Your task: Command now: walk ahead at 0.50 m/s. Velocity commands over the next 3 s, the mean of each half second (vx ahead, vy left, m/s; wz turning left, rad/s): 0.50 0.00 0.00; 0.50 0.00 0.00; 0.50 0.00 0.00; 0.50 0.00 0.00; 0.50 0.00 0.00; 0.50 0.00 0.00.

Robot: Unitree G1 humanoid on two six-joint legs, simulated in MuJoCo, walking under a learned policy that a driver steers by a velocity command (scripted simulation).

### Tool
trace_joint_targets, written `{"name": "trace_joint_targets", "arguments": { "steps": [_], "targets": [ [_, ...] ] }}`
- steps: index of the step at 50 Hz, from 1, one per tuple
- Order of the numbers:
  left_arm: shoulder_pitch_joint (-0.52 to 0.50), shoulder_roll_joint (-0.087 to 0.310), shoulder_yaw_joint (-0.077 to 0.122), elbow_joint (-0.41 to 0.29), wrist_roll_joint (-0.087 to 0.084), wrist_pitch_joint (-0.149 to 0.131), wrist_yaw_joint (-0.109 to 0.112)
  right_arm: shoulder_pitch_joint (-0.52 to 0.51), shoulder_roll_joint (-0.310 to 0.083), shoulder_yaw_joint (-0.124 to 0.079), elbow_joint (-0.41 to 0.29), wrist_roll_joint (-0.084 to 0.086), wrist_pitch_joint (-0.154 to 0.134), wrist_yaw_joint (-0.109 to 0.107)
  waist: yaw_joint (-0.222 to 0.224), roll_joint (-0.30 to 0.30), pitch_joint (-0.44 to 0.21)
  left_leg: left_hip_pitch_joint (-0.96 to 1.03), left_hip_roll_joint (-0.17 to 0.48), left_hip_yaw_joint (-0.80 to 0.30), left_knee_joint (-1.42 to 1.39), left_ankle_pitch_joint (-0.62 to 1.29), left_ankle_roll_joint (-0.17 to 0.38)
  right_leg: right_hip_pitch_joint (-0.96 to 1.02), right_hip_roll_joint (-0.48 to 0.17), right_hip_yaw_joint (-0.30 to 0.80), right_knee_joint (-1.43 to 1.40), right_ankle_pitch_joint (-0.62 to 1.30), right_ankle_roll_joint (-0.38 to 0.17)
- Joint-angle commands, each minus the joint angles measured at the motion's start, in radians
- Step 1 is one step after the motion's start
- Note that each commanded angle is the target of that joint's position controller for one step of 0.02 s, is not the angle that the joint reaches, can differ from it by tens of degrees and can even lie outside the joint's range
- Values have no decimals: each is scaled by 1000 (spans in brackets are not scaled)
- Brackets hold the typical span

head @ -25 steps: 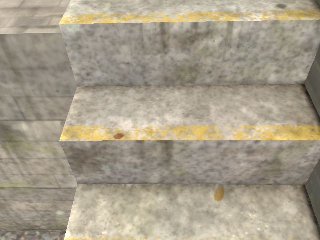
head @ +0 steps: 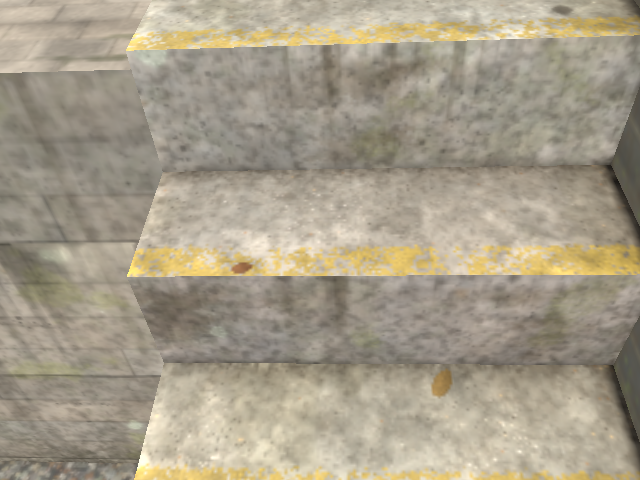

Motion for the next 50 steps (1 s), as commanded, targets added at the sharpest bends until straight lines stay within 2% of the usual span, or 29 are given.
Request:
{"name": "trace_joint_targets", "arguments": {
  "steps": [1, 8, 10, 19, 21, 30, 31, 33, 38, 39, 43, 45, 50],
  "targets": [
    [4, 118, 23, -37, -6, -11, 2, -24, -55, -11, -58, -5, -10, -2, 5, -49, 38, -22, 79, -54, -18, 170, 52, -37, -109, 88, -48, 214, -96],
    [19, 129, 25, -26, -2, -11, 1, 5, -67, -14, -36, -4, -3, -3, 0, -38, 17, -5, 82, -51, -11, 222, 49, -16, -108, 88, -29, 282, -92],
    [20, 114, 19, -30, 3, -11, 5, -19, -69, -15, -37, -1, 2, -7, 2, -43, 25, -6, 84, -50, 5, 235, 43, -34, -103, 84, -29, 284, -95],
    [37, 114, 15, -27, 3, -15, 7, -12, -72, -18, -24, 1, 8, -10, -3, -23, 11, 6, 84, -45, 16, 288, 41, -30, -102, 79, -15, 333, -96],
    [33, 107, 11, -30, 9, -13, 1, -13, -71, -17, -29, -5, 14, -8, -2, -31, 5, 3, 84, -45, 10, 307, 42, -19, -101, 78, -9, 359, -91],
    [31, 107, 9, -31, 9, -14, 2, -11, -68, -17, -30, -4, 17, -11, -2, -32, 16, -4, 85, -45, -2, 279, 40, -26, -101, 80, -14, 323, -88],
    [39, 113, 12, -27, 3, -16, 7, -13, -68, -18, -24, 0, 15, -13, -1, -25, 23, 1, 86, -43, 1, 263, 39, -40, -101, 80, -20, 297, -91],
    [32, 110, 12, -29, 3, -16, 9, -12, -65, -17, -23, 1, 13, -15, -3, -30, 29, -4, 86, -45, 0, 245, 40, -46, -101, 81, -24, 271, -93],
    [32, 108, 13, -25, 3, -15, 5, -14, -66, -16, -13, -1, 9, -13, 0, -33, 28, -8, 89, -45, -4, 234, 42, -39, -100, 86, -28, 268, -93],
    [33, 111, 14, -22, 1, -15, 6, -19, -77, -19, -15, 5, 9, -12, 1, -35, 27, -12, 86, -40, 7, 229, 40, -33, -101, 91, -30, 276, -98],
    [30, 109, 14, -20, 1, -14, 6, -15, -70, -18, -11, 5, 9, -11, -3, -37, 28, -15, 86, -41, 6, 217, 40, -34, -101, 94, -30, 265, -101],
    [20, 108, 13, -21, 2, -14, 8, -14, -78, -22, -8, 12, 12, -18, -4, -54, 37, -20, 81, -34, 12, 192, 48, -44, -98, 96, -35, 225, -106],
    [25, 111, 12, -19, 1, -14, 7, -12, -78, -23, -3, 10, 10, -17, -2, -36, 32, -15, 82, -35, 15, 224, 49, -40, -97, 96, -30, 248, -107]
  ]
}}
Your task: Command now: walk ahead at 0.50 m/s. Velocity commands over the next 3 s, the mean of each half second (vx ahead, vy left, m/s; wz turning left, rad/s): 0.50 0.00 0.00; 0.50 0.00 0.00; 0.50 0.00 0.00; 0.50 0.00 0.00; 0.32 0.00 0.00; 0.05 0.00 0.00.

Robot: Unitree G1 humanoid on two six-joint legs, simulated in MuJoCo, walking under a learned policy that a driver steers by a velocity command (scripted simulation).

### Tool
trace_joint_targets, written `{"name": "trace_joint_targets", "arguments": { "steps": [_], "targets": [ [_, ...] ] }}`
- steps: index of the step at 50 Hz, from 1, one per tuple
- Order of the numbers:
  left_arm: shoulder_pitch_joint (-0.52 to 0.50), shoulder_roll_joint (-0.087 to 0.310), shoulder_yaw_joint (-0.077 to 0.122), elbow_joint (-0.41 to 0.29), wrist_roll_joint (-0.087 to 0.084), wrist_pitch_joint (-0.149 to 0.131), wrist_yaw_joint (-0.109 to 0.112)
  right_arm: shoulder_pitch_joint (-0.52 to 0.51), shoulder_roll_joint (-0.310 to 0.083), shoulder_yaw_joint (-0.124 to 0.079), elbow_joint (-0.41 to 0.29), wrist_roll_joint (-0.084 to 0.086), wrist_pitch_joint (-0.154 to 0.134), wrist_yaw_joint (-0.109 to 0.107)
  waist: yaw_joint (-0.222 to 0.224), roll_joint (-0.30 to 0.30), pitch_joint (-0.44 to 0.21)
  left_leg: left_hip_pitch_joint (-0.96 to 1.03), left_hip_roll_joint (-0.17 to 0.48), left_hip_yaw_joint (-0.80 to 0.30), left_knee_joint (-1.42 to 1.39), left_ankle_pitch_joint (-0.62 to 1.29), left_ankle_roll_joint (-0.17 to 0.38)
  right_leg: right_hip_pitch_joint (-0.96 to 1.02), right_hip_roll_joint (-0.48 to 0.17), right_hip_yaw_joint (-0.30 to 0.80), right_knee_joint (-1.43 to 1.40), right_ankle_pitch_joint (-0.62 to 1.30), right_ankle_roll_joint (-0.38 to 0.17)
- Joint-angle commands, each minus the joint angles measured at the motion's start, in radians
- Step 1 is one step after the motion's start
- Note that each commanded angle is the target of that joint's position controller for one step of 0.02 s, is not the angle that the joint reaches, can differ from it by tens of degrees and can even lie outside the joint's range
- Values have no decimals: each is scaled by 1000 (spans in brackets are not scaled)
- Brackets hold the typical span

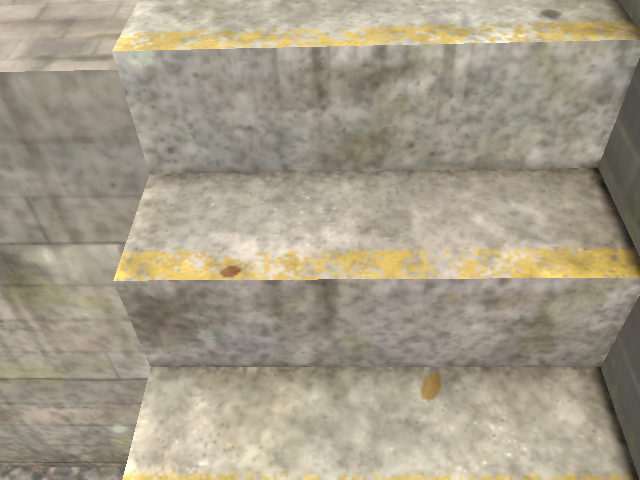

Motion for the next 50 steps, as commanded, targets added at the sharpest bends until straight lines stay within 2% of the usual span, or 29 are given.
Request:
{"name": "trace_joint_targets", "arguments": {
  "steps": [1, 3, 4, 13, 14, 17, 20, 22, 23, 26, 32, 34, 50],
  "targets": [
    [8, 116, 21, -40, 0, -11, 5, -1, -72, -16, -53, 3, -11, -2, -2, -18, 32, -9, 69, -46, -4, 260, 52, -42, -106, 80, -34, 265, -106],
    [15, 120, 22, -36, -5, -13, 6, -4, -70, -16, -52, -1, -10, 0, -4, 0, 34, -12, 64, -43, 0, 260, 55, -42, -112, 82, -32, 273, -107],
    [8, 117, 21, -40, -1, -12, 5, 3, -70, -16, -52, 1, -10, -1, -4, -23, 26, -4, 71, -47, -3, 274, 53, -40, -105, 77, -29, 278, -105],
    [13, 115, 21, -40, 2, -11, 2, 7, -77, -17, -50, -3, -7, 3, -4, -14, 17, 11, 75, -49, -9, 329, 49, -30, -106, 70, -22, 342, -94],
    [18, 110, 21, -38, 1, -12, 3, 2, -70, -14, -53, -8, -9, 4, -4, -3, 9, 16, 80, -52, -13, 344, 45, -27, -108, 69, -20, 353, -93],
    [17, 112, 21, -37, 3, -12, 3, 1, -72, -13, -53, -8, -9, 5, -5, -10, 12, 16, 81, -52, -17, 341, 43, -28, -108, 68, -22, 352, -89],
    [1, 110, 19, -40, 4, -13, 5, 0, -79, -17, -52, 1, -6, -2, -7, -33, 28, 6, 74, -44, -17, 286, 51, -45, -104, 69, -30, 291, -94],
    [-4, 108, 18, -41, 3, -13, 4, -2, -75, -16, -53, 0, -5, -4, -7, -32, 37, 2, 74, -44, -20, 267, 53, -55, -104, 72, -33, 266, -96],
    [4, 114, 20, -35, -4, -16, 5, -7, -70, -15, -53, -4, -5, -1, -7, -11, 45, -9, 66, -40, -17, 247, 57, -59, -112, 80, -35, 257, -99],
    [1, 115, 21, -35, -4, -16, 4, -4, -64, -14, -50, -2, -8, 0, -9, -27, 43, -11, 68, -44, -19, 234, 60, -61, -111, 82, -36, 237, -102],
    [4, 113, 21, -32, -3, -16, 4, -3, -69, -16, -45, -2, -9, 3, -8, -23, 25, -1, 70, -45, -17, 268, 59, -49, -110, 79, -30, 269, -99],
    [-8, 109, 21, -38, -7, -7, 7, -8, -61, -15, -46, -9, -7, -1, -11, -22, 23, 2, 69, -41, -18, 247, 55, -49, -112, 84, -36, 239, -95],
    [3, 106, 21, -33, -5, -8, 7, -3, -65, -20, -36, -7, -6, -1, -9, -19, 19, 13, 73, -40, -18, 310, 57, -43, -109, 76, -20, 309, -91]
  ]
}}
Over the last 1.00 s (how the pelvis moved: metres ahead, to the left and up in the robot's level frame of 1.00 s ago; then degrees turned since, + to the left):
0.01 0.00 0.00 -1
